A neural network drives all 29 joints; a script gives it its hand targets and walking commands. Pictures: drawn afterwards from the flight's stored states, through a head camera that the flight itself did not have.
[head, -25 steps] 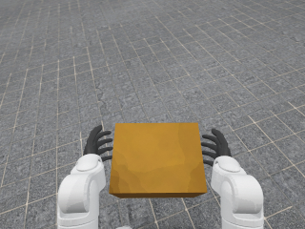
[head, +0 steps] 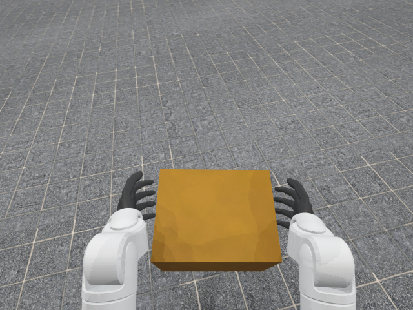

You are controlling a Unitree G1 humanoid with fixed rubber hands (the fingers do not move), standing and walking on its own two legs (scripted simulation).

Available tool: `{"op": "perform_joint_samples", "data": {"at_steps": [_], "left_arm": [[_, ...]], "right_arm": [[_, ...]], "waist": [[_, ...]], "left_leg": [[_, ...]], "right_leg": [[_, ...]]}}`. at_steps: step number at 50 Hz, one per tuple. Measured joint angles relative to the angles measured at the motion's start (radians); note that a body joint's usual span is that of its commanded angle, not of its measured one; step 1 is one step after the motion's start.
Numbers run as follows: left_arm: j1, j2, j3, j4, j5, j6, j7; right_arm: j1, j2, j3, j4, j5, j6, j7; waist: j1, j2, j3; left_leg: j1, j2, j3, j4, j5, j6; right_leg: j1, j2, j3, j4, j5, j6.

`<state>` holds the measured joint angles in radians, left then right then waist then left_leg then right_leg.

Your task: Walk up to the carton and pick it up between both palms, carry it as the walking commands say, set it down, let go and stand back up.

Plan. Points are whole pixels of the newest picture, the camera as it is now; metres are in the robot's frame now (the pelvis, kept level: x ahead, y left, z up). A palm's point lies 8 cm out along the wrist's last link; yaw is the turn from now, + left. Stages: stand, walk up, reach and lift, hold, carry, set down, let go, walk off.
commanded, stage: carry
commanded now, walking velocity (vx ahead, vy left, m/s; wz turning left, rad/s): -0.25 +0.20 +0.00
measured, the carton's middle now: (213, 222) +0.30 +0.01 +0.01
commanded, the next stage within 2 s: none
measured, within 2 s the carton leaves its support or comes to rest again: neither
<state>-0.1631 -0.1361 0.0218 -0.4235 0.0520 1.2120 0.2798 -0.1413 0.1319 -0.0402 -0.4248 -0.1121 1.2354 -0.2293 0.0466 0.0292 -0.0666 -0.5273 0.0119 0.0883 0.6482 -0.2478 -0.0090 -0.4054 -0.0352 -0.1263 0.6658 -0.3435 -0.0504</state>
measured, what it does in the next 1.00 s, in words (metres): walks backwards: left foot, then right foot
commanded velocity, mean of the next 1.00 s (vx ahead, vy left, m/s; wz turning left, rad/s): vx -0.25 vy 0.20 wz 0.00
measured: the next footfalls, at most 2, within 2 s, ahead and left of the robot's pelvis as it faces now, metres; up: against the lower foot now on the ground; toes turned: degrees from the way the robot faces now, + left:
left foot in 0.38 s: -0.12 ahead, +0.27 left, +0.00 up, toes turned +4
right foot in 0.64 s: -0.14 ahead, +0.06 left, +0.00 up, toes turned -7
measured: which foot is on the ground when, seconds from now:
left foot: up 0.00-0.36, down 0.38-0.64, up 0.66-0.96, down 0.98-1.00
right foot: down 0.00-0.38, up 0.40-0.62, down 0.64-0.96, up 0.98-1.00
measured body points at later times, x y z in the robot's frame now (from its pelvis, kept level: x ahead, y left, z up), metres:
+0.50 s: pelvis -0.16 +0.13 +0.01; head -0.15 +0.14 +0.46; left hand +0.10 +0.29 +0.09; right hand +0.11 -0.01 +0.09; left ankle -0.16 +0.26 -0.72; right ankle -0.10 +0.00 -0.65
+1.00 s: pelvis -0.33 +0.26 +0.00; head -0.34 +0.25 +0.45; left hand -0.05 +0.39 +0.11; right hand -0.07 +0.10 +0.10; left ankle -0.33 +0.41 -0.73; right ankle -0.19 +0.08 -0.71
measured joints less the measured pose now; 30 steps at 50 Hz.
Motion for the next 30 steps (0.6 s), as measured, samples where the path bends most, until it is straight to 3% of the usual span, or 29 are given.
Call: {"op": "perform_joint_samples", "data": {"at_steps": [2,5,7,11,15,19,20,22,25,27,30], "left_arm": [[-0.001,0.0,0.003,0.031,0.002,-0.003,-0.027],[0.022,0.002,0.007,0.025,0.018,0.0,-0.051],[0.026,0.003,0.013,0.012,0.023,-0.005,-0.059],[0.02,0.003,0.017,-0.009,0.037,-0.01,-0.065],[0.001,0.0,0.012,0.003,0.044,-0.006,-0.064],[-0.014,-0.001,0.004,0.0,0.052,0.011,-0.05],[-0.006,0.001,0.012,0.008,0.05,0.006,-0.049],[0.038,0.005,0.02,0.011,0.04,0.017,-0.044],[0.075,0.008,0.0,-0.008,0.016,0.039,-0.017],[0.076,0.008,-0.025,-0.042,0.002,0.037,0.018],[0.06,0.007,-0.03,-0.076,0.0,0.023,0.027]], "right_arm": [[0.017,0.0,-0.008,-0.003,0.005,0.011,-0.006],[0.033,-0.002,0.014,-0.022,0.015,0.033,-0.019],[0.031,-0.003,0.029,-0.033,0.015,0.034,-0.029],[0.009,-0.001,0.036,-0.053,0.019,0.041,-0.043],[-0.015,0.002,0.021,-0.046,0.008,0.052,-0.039],[-0.028,0.004,0.001,-0.037,0.009,0.051,-0.025],[-0.021,0.004,0.01,-0.019,0.009,0.04,-0.021],[0.009,0.0,0.034,0.015,0.013,0.039,-0.011],[0.049,-0.002,0.038,0.019,0.01,0.038,0.005],[0.055,-0.002,0.028,-0.006,0.009,0.021,0.011],[0.039,-0.001,0.026,-0.038,0.008,0.004,0.009]], "waist": [[-0.027,-0.005,0.011],[-0.063,-0.007,0.026],[-0.081,-0.013,0.03],[-0.097,-0.024,0.016],[-0.095,-0.042,-0.011],[-0.091,-0.03,-0.029],[-0.08,-0.041,-0.028],[-0.052,-0.037,-0.022],[-0.017,-0.036,-0.003],[-0.002,-0.033,0.016],[0.004,-0.023,0.021]], "left_leg": [[-0.069,-0.039,-0.016,0.241,-0.149,-0.024],[-0.11,-0.052,-0.054,0.531,-0.13,-0.039],[-0.087,-0.051,-0.091,0.581,-0.111,-0.046],[0.017,-0.036,-0.112,0.431,-0.158,-0.05],[0.14,-0.026,-0.084,0.175,-0.195,-0.02],[0.269,0.014,-0.063,-0.157,-0.089,0.012],[0.239,0.014,-0.059,-0.124,-0.06,0.0],[0.211,0.04,-0.057,-0.069,-0.066,-0.019],[0.201,0.054,-0.063,-0.081,-0.048,-0.016],[0.181,0.047,-0.065,-0.077,-0.027,-0.005],[0.138,0.021,-0.047,-0.047,-0.014,0.012]], "right_leg": [[-0.003,-0.039,0.011,-0.011,0.032,-0.009],[0.017,-0.075,0.038,-0.09,0.109,0.013],[0.018,-0.092,0.055,-0.133,0.154,0.028],[-0.006,-0.125,0.081,-0.202,0.235,0.054],[-0.043,-0.157,0.09,-0.251,0.307,0.089],[-0.124,-0.16,0.073,-0.18,0.308,0.116],[-0.165,-0.158,0.077,-0.102,0.186,0.116],[-0.229,-0.096,0.087,0.141,-0.053,0.098],[-0.259,-0.017,0.069,0.419,-0.064,0.076],[-0.216,0.008,0.039,0.413,-0.059,0.073],[-0.083,0.021,0.004,0.175,-0.023,0.069]]}}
